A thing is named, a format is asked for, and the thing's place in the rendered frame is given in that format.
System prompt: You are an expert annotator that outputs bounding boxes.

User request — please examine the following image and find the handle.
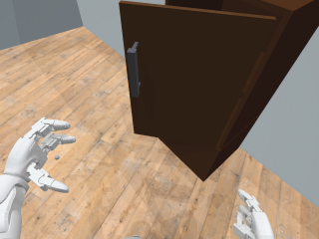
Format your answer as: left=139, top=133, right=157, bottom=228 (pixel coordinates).
left=127, top=42, right=141, bottom=98

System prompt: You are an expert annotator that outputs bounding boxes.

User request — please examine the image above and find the robot right hand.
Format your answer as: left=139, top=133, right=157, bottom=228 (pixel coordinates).
left=233, top=189, right=275, bottom=239

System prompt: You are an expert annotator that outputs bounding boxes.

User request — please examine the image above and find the left robot forearm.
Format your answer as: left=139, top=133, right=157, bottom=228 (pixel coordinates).
left=0, top=174, right=30, bottom=239

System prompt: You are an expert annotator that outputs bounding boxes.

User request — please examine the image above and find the cupboard door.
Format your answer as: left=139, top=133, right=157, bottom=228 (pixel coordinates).
left=119, top=0, right=276, bottom=147

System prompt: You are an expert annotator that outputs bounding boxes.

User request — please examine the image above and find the robot left hand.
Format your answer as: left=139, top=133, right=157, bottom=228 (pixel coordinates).
left=3, top=118, right=76, bottom=193

